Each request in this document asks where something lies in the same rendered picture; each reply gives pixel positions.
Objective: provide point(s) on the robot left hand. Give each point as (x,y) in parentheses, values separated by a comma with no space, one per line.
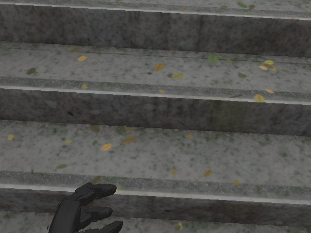
(71,216)

